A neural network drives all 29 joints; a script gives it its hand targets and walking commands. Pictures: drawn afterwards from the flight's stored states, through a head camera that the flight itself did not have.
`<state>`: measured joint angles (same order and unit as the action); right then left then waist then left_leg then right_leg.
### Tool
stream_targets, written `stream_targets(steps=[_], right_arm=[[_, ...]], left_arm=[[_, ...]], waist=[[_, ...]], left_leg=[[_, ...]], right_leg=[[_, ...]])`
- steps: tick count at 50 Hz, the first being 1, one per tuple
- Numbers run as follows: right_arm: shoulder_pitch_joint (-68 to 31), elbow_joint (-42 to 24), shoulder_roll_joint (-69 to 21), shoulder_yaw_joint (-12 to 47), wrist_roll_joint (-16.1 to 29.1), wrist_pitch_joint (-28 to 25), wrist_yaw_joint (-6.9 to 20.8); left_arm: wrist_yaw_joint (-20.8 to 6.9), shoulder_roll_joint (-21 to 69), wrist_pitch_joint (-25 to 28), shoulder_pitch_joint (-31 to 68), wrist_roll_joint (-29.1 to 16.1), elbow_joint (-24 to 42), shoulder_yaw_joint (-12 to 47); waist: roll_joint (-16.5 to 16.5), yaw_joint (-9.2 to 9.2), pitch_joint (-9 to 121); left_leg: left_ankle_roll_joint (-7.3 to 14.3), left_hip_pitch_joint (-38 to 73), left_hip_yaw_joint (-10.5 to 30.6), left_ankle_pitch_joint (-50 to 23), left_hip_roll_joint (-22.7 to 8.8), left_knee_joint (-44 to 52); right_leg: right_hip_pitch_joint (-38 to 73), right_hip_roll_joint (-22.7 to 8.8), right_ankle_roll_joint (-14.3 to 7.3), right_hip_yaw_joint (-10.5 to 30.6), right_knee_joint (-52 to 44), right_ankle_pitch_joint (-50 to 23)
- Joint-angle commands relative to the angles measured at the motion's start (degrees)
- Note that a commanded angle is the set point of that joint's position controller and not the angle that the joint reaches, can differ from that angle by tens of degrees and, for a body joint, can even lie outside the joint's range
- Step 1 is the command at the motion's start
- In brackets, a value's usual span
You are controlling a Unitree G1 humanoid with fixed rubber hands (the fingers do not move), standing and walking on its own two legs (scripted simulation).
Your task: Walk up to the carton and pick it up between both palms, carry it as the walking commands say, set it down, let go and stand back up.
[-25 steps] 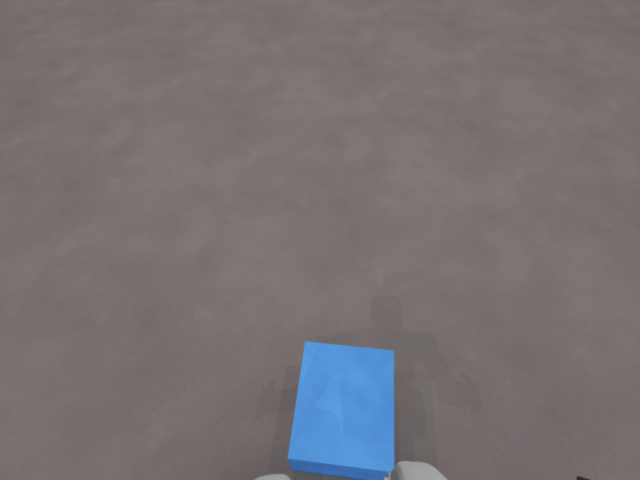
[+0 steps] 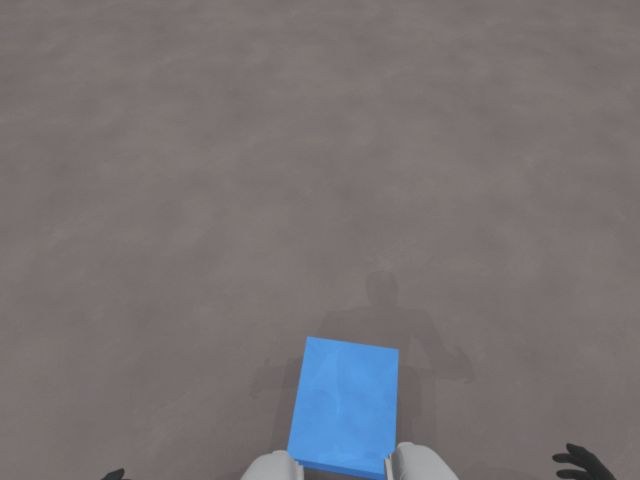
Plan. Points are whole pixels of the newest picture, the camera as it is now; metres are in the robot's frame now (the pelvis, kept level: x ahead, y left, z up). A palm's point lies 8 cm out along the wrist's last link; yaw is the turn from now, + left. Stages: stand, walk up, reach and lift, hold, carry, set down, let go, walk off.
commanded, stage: walk up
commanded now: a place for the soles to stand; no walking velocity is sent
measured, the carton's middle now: (344, 407) +0.33 -0.04 -0.66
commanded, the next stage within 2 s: none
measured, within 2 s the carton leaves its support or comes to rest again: neither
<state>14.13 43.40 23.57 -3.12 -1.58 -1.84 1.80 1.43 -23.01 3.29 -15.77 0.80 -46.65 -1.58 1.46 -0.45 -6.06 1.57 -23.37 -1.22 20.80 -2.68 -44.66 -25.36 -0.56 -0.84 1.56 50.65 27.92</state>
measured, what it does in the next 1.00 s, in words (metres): stands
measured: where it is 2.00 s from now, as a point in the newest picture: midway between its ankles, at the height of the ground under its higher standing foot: outside the picture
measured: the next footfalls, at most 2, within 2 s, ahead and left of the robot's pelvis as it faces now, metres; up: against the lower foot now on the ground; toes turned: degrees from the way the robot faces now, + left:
right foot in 1.46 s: -0.11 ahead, -0.10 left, +0.00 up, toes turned -3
left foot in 1.64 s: -0.06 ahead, +0.17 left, +0.00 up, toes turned -9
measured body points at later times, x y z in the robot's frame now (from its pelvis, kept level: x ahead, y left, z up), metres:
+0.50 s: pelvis +0.00 -0.01 -0.01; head +0.04 -0.01 +0.44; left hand +0.10 +0.31 -0.11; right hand +0.11 -0.33 -0.11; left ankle +0.03 +0.10 -0.71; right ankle +0.02 -0.16 -0.71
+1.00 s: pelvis -0.01 -0.01 +0.00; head +0.04 -0.02 +0.44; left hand +0.09 +0.31 -0.11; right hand +0.12 -0.33 -0.11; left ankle +0.03 +0.10 -0.70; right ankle +0.02 -0.16 -0.71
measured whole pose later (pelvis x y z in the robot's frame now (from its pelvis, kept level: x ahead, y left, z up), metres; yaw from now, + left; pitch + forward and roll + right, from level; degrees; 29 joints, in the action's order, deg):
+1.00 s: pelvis -0.01 -0.01 +0.00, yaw -2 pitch -1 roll -1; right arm 8.6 43.6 23.5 -3.1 -0.9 0.7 1.6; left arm 2.6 -23.1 3.7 -13.5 0.8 -48.1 -1.6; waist 1.9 -0.4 -7.0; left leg 0.4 -25.0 -1.6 19.2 -2.7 -50.1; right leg -21.7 -0.4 1.1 1.8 43.2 20.1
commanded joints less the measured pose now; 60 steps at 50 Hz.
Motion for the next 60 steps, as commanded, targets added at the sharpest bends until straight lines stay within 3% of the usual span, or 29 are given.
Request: stream_targets(steps=[1,3,6,7,9,11,13,16,18,21,23,26,27,29,32,33,36,38,39,43,46,47,49,51,54,55,57,58,60], right_arm=[[-2.1,-2.0,13.2,-4.6,0.2,-0.7,-1.9],[-3.2,-3.5,12.3,-4.0,0.4,-0.1,-1.5],[-3.4,-4.1,9.2,-2.8,1.4,0.4,-1.4],[-4.0,-2.6,9.3,-2.7,1.3,0.3,-1.5],[-1.5,-1.7,10.1,-3.3,1.1,0.0,-1.5],[3.3,0.3,14.4,-4.8,-0.3,-0.8,-1.7],[0.2,-1.7,13.9,-4.3,0.1,-0.8,-1.8],[-4.2,-2.8,13.0,-3.7,0.1,0.0,-1.7],[-5.2,-2.6,11.1,-3.2,0.4,0.3,-1.5],[-3.9,-2.1,10.8,-3.6,0.7,1.0,-1.4],[-1.8,-1.4,11.6,-3.9,0.1,0.3,-1.5],[-2.4,-0.7,15.6,-4.8,-0.5,-0.4,-1.0],[-4.2,-1.6,14.0,-4.4,-0.2,-0.4,-1.1],[-6.4,-0.9,12.3,-3.2,0.1,0.2,-0.9],[-7.6,-1.9,10.8,-3.2,0.1,1.0,-0.9],[-6.1,-2.2,10.0,-3.2,0.0,0.9,-0.8],[-1.3,-0.3,12.2,-4.3,-0.3,-0.4,-1.2],[-1.1,-0.9,15.1,-4.6,-0.3,-1.0,-1.3],[-2.6,-1.4,14.3,-4.4,0.0,-0.7,-1.2],[-6.5,-2.9,11.7,-3.6,0.6,0.5,-1.3],[-6.9,-2.4,10.4,-2.9,0.4,0.8,-1.3],[-10.9,-4.6,11.8,-4.3,0.8,2.4,-1.6],[-9.4,-7.2,10.1,-4.1,1.1,4.3,-1.7],[-7.1,-6.1,10.3,-3.9,0.9,5.1,-1.5],[-5.3,-3.7,9.4,-4.6,1.9,4.8,-1.7],[-3.6,-2.9,9.5,-5.0,1.6,4.2,-1.6],[-2.2,-3.2,14.1,-6.4,0.2,3.5,-1.7],[-6.2,-5.0,15.3,-5.6,0.5,3.7,-1.4],[-10.3,-5.0,16.2,-6.4,0.0,4.6,-1.4]], left_arm=[[0.6,-10.5,1.5,-4.0,-0.9,1.0,-2.0],[0.7,-10.6,1.8,-6.1,-0.2,-0.4,-2.6],[1.2,-17.3,2.8,-2.5,1.0,0.7,-4.3],[1.2,-17.6,2.6,-1.0,0.6,0.5,-4.2],[1.1,-16.6,2.1,1.3,0.0,0.7,-3.2],[0.9,-11.6,1.4,3.3,-0.7,2.3,-1.8],[1.1,-10.7,0.7,3.2,-1.3,1.0,-1.8],[0.6,-10.8,2.0,-1.2,-0.5,-0.2,-2.0],[1.0,-14.4,2.2,-3.1,0.3,-0.3,-2.8],[0.8,-17.7,2.2,1.3,0.5,-0.1,-3.9],[0.8,-16.0,1.7,4.8,0.2,0.9,-3.2],[0.5,-10.9,0.7,2.8,-0.6,0.2,-2.2],[0.6,-11.6,1.0,1.7,-0.4,-0.2,-1.9],[0.4,-12.1,2.1,-2.4,0.5,-1.3,-2.8],[0.6,-18.8,2.4,-1.9,0.9,-0.5,-4.7],[0.6,-17.8,2.3,0.0,0.7,0.2,-4.3],[0.6,-13.4,1.8,3.7,-0.1,1.7,-2.4],[0.6,-10.2,1.4,4.1,-1.0,1.8,-1.6],[0.8,-10.7,1.6,3.4,-0.7,0.9,-1.6],[0.8,-14.3,2.2,-3.1,0.3,0.1,-2.9],[1.0,-18.2,2.2,0.1,0.8,0.4,-4.0],[2.3,-19.8,0.9,-1.3,-0.3,1.4,-3.7],[3.4,-20.6,0.9,-4.0,-0.6,2.0,-4.6],[3.8,-20.2,0.6,-0.7,0.1,2.7,-4.1],[3.5,-19.5,-0.7,3.6,-0.1,4.4,-3.9],[3.0,-18.0,-1.3,6.1,-0.2,5.4,-3.6],[3.2,-11.7,-1.6,5.0,-0.8,6.1,-2.4],[3.9,-11.4,-1.8,3.3,-0.5,6.5,-2.6],[4.2,-13.0,-2.9,1.5,-0.7,3.2,-3.6]], waist=[[9.2,0.5,9.9],[7.1,1.08,12.8],[-6.9,0.37,9.7],[-5.0,-0.37,5.4],[-2.8,-1.27,6.0],[6.0,-3.21,11.2],[7.3,-1.99,7.5],[5.1,1.21,10.6],[2.1,1.4,11.6],[-4.3,-1.16,8.5],[-5.2,-2.2,8.1],[7.6,-1.48,6.8],[5.5,-0.8,5.7],[3.5,2.33,7.4],[-8.8,1.28,6.4],[-6.0,0.16,6.7],[-2.4,-2.55,10.4],[5.6,-1.84,11.5],[3.4,-1.12,10.0],[1.0,1.52,14.1],[-7.8,0.04,7.5],[-8.5,1.92,1.4],[-7.9,3.08,7.1],[-10.9,1.65,8.4],[-14.0,-0.94,6.8],[-11.7,-2.9,7.7],[4.5,-3.63,12.9],[10.5,-2.07,13.4],[7.4,-1.64,10.7]], left_leg=[[9.4,14.4,8.9,-28.6,-10.3,11.2],[7.1,8.8,5.6,-21.3,-8.8,6.8],[1.3,-1.1,1.2,-7.2,-1.6,-1.9],[1.2,-0.8,1.2,0.0,-0.9,-1.6],[2.0,4.4,2.4,-8.3,-1.2,4.1],[6.6,16.1,12.9,-12.7,-9.0,14.7],[13.3,14.4,19.7,-21.2,-16.2,17.4],[7.6,8.2,9.1,-20.4,-10.2,10.3],[3.6,2.1,5.8,-13.2,-5.7,5.6],[1.3,1.7,2.6,2.7,-0.4,2.3],[2.8,7.3,5.9,4.5,-3.1,9.1],[9.1,10.8,18.3,9.8,-13.2,21.6],[11.0,8.8,18.9,6.3,-13.7,20.3],[6.7,0.6,11.3,0.7,-9.1,13.3],[0.3,-4.9,1.6,6.5,1.1,-0.8],[0.7,-1.9,2.0,7.0,0.2,0.6],[2.6,12.2,6.3,-6.7,-3.1,10.1],[8.6,17.3,14.5,-11.7,-11.6,15.6],[10.5,15.7,14.7,-14.4,-12.9,14.9],[4.3,6.6,4.8,-12.9,-5.3,5.4],[1.0,-0.2,1.4,-0.2,-0.3,1.4],[1.1,-4.0,2.9,-19.8,-0.1,-9.0],[0.8,-7.6,3.0,0.5,0.8,-17.9],[1.5,-3.3,5.3,13.0,-0.6,-18.6],[1.2,2.7,1.9,5.4,0.0,-4.9],[1.5,9.4,-0.7,-5.0,1.1,4.1],[7.4,16.8,13.7,-31.8,-10.9,11.7],[12.5,15.2,17.0,-40.1,-19.9,15.0],[15.4,1.2,15.1,-26.8,-20.7,19.0]], right_leg=[[-0.1,0.2,-0.2,-5.3,-7.9,-2.2],[9.2,1.6,-0.8,-6.9,-15.1,-13.7],[11.1,-11.1,-8.0,18.1,-19.1,-23.0],[7.5,-11.9,-11.1,18.3,-17.7,-26.7],[3.2,-10.3,-9.1,15.2,-14.8,-28.2],[-3.9,-1.8,-1.9,1.6,-1.4,-22.3],[-4.9,0.3,-0.9,-3.1,1.8,5.2],[6.7,-1.2,-1.9,-3.7,-12.8,-11.8],[12.2,-4.2,-4.3,5.6,-14.3,-21.3],[6.0,-11.4,-10.2,19.0,-17.5,-15.6],[0.1,-8.3,-7.1,13.5,-15.4,-12.4],[-5.1,0.8,-1.8,-2.5,-3.1,-4.8],[-2.4,0.2,-1.7,-3.7,-4.2,-2.9],[8.8,-1.3,-2.4,1.5,-14.9,-8.2],[9.1,-13.8,-11.1,25.0,-23.4,-11.5],[7.6,-14.1,-12.2,24.6,-22.6,-12.6],[0.3,-7.5,-6.1,12.9,-13.5,-25.2],[-4.0,-0.4,-1.2,-0.3,-3.0,-16.7],[-2.6,-0.9,-0.9,-2.0,-5.2,-10.9],[9.8,-4.0,-5.1,7.8,-13.0,-20.9],[6.9,-10.7,-10.1,18.4,-18.1,-21.3],[4.2,-14.5,-12.8,24.3,-16.1,-47.9],[10.6,-19.2,-16.1,26.9,-16.1,-66.7],[6.1,-18.2,-14.8,23.6,-15.9,-59.8],[2.6,-12.9,-9.3,18.9,-12.9,-53.6],[-0.4,-8.9,-6.3,14.1,-10.2,-50.9],[-6.8,1.6,0.0,3.4,6.8,-30.6],[-9.6,5.1,0.9,0.3,15.1,9.4],[-2.8,3.3,-0.2,2.6,23.7,8.0]])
